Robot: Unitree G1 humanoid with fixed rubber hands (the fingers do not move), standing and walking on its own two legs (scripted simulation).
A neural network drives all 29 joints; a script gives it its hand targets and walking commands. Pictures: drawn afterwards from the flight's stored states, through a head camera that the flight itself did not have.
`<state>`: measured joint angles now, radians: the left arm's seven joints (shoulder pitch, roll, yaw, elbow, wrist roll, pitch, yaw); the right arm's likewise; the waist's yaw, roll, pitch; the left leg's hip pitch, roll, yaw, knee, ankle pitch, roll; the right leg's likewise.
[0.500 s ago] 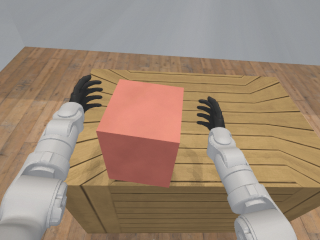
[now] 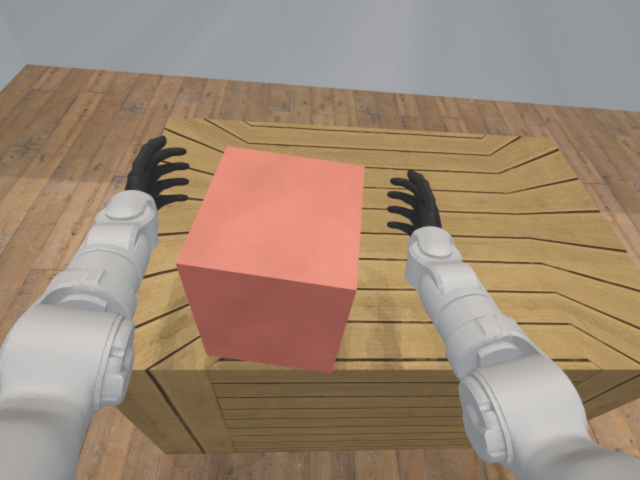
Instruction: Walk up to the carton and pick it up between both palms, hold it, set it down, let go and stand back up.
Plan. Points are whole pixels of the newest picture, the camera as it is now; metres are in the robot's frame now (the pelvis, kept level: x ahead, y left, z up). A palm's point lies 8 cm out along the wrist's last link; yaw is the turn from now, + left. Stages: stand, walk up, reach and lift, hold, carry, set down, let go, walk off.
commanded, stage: reach and lift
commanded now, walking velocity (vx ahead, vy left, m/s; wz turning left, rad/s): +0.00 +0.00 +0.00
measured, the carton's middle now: (281, 265) +0.44 +0.02 -0.02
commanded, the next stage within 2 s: none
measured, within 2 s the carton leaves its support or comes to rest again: neither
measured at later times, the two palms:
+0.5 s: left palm (162, 227) +0.47 +0.19 +0.03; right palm (400, 246) +0.43 -0.15 +0.04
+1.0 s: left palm (191, 250) +0.47 +0.16 -0.02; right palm (392, 253) +0.44 -0.14 +0.00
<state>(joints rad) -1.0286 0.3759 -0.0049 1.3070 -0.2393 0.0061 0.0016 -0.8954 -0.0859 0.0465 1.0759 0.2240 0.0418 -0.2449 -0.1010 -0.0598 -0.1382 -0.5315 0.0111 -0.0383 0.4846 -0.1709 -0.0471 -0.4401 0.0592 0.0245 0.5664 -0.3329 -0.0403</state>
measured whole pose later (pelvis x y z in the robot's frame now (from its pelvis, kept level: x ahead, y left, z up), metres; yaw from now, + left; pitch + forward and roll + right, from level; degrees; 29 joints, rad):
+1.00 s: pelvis +0.00 +0.01 -0.02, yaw -1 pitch +31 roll -1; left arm -0.96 0.22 0.12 1.33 0.02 -0.35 0.01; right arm -0.90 -0.08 -0.04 1.18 0.08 -0.36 -0.15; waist -0.06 -0.01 -0.25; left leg -0.93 0.03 -0.04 0.53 -0.15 -0.04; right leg -0.82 0.08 0.02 0.57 -0.29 -0.04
